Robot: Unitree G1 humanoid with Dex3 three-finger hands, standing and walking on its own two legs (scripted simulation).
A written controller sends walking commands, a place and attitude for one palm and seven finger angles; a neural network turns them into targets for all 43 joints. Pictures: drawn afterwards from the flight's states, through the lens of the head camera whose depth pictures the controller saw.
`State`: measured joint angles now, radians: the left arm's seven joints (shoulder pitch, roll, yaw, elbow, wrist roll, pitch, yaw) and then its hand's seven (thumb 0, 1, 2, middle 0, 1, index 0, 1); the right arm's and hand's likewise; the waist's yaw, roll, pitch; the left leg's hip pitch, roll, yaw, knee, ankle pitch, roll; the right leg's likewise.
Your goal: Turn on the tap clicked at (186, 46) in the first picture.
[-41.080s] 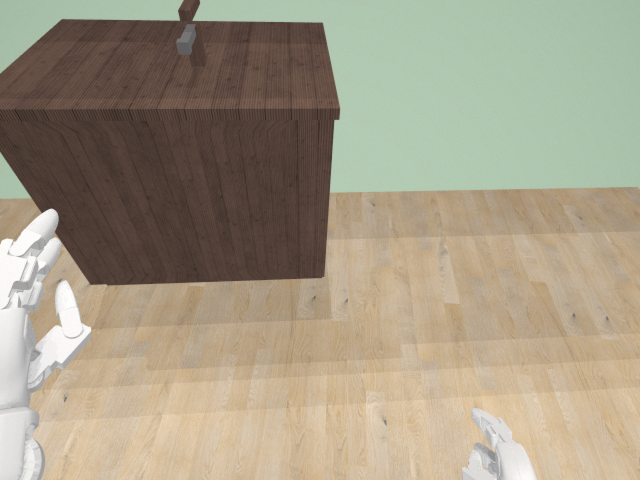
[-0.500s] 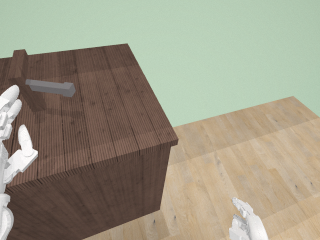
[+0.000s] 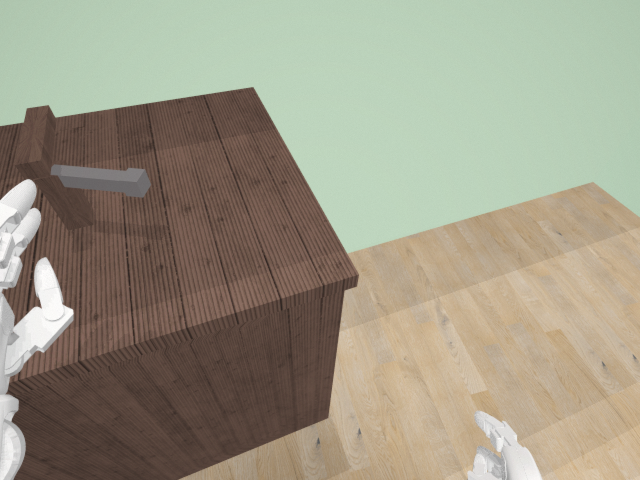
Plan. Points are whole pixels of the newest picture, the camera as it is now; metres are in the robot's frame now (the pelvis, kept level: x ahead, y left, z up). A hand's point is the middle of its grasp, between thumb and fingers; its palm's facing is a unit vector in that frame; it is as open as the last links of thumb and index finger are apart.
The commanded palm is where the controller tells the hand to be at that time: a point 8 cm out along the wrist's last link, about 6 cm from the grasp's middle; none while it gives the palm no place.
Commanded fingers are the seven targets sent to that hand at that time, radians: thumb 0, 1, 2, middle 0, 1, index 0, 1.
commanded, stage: shuffle to correct the standing spot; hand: left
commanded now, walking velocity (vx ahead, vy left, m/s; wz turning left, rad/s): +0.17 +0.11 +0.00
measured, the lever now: (135, 182) +0.46 +0.29 +0.12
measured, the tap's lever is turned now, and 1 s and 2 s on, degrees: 63 63 63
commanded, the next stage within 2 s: come to a stop and stand still in 0.34 s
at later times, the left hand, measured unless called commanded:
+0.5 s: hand (62, 291) +0.24 +0.25 +0.18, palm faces +0.38 -0.78 -0.49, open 7.4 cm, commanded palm +0.19 +0.29 +0.19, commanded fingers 0.00 0.90 0.90 -0.20 -0.30 -0.20 -0.30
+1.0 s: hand (21, 265) +0.26 +0.30 +0.18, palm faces +0.45 -0.81 -0.37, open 7.4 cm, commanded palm +0.21 +0.33 +0.19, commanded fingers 0.00 0.90 0.90 -0.20 -0.30 -0.20 -0.30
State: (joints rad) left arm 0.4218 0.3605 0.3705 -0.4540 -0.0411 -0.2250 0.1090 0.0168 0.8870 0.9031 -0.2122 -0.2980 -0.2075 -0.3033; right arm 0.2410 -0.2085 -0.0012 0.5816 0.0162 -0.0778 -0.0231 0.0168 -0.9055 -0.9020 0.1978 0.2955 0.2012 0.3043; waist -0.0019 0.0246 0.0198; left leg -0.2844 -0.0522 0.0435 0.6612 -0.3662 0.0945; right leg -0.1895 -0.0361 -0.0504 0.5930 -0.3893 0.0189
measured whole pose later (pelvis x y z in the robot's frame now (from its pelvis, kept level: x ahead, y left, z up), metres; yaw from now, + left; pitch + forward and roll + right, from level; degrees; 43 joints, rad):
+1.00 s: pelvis +0.05 +0.05 +0.01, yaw +1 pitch -3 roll +0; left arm 0.42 0.36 0.38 -0.49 -0.05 -0.16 0.15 0.02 0.89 0.90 -0.21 -0.30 -0.21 -0.30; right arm 0.20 -0.20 0.00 0.58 0.02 -0.10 -0.06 0.02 -0.91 -0.90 0.20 0.30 0.20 0.30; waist 0.02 -0.02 0.07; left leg -0.24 0.04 0.05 0.54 -0.25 -0.01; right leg -0.25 -0.06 -0.10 0.54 -0.24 0.00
